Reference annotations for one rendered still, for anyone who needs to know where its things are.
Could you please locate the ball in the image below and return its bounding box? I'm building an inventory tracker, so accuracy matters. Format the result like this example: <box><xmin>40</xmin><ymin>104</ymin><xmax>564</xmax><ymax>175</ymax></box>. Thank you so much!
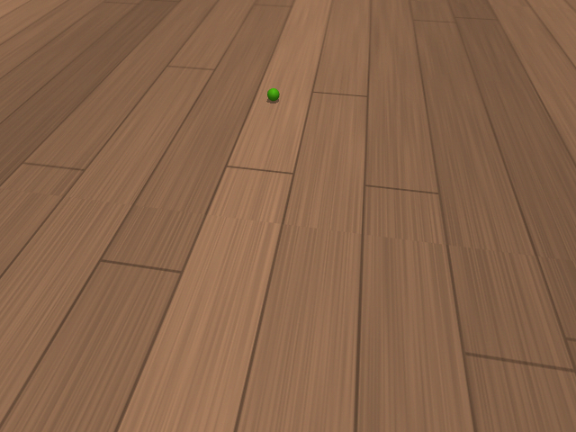
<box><xmin>267</xmin><ymin>88</ymin><xmax>279</xmax><ymax>101</ymax></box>

